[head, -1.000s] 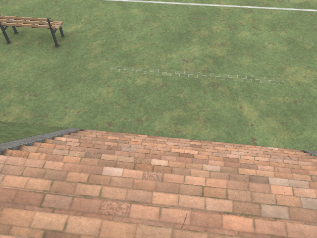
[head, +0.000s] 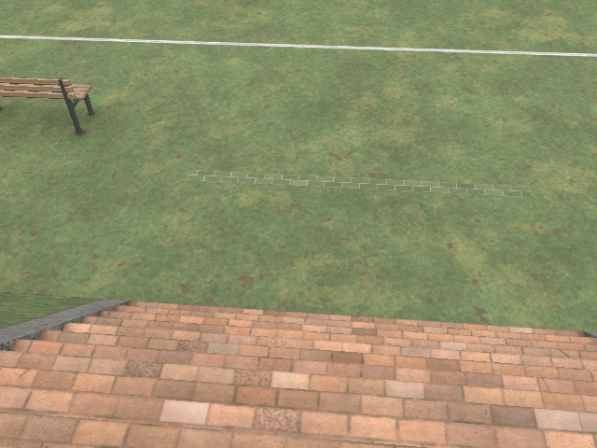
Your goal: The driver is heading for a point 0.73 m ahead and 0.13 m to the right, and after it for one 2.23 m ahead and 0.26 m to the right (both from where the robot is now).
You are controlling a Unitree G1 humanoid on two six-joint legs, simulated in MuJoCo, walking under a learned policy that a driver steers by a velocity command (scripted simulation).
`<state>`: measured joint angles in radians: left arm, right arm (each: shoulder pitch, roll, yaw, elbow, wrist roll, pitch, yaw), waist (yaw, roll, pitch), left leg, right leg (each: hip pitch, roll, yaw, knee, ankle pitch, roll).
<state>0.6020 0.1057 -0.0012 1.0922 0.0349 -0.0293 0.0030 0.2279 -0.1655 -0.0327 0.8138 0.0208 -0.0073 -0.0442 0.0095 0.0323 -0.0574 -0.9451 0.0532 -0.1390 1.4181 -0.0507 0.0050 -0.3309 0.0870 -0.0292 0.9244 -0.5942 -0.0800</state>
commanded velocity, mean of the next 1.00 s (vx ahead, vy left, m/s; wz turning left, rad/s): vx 0.50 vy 0.00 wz -0.31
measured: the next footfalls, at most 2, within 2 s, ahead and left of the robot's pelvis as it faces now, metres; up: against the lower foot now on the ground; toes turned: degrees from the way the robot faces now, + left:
left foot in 0.26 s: +0.22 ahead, +0.19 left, -0.22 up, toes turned +0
right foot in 0.82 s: +0.42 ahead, -0.10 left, -0.44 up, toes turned -13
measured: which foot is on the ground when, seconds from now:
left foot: up 0.00-0.24, down 0.26-0.82, up 0.84-1.00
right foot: down 0.00-0.26, up 0.28-0.80, down 0.82-1.00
